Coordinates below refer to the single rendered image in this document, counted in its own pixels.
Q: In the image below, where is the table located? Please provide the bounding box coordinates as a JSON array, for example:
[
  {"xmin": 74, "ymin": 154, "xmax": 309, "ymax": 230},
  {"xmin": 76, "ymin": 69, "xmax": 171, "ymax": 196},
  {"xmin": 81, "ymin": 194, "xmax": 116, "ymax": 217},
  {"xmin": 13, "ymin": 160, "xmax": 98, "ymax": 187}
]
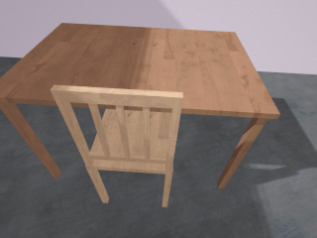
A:
[{"xmin": 0, "ymin": 23, "xmax": 280, "ymax": 189}]

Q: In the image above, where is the chair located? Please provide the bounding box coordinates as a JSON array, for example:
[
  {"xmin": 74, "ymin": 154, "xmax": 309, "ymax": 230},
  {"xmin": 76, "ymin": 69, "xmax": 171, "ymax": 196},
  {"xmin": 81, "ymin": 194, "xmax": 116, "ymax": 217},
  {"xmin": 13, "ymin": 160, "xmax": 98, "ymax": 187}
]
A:
[{"xmin": 51, "ymin": 84, "xmax": 183, "ymax": 207}]

